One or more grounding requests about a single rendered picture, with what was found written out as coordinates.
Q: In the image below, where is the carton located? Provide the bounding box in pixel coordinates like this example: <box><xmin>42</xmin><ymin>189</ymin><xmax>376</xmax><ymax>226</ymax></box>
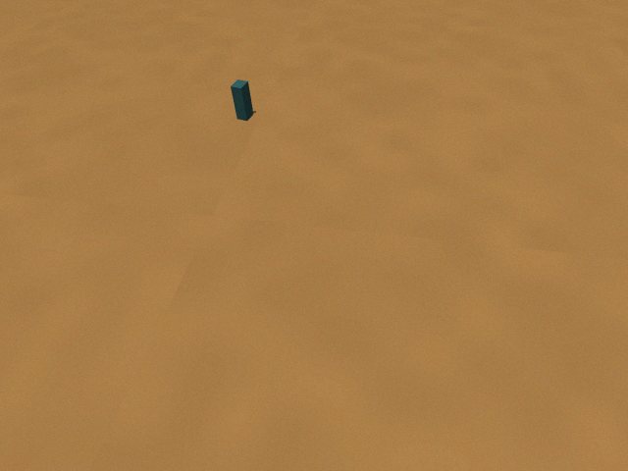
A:
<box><xmin>231</xmin><ymin>79</ymin><xmax>253</xmax><ymax>121</ymax></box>

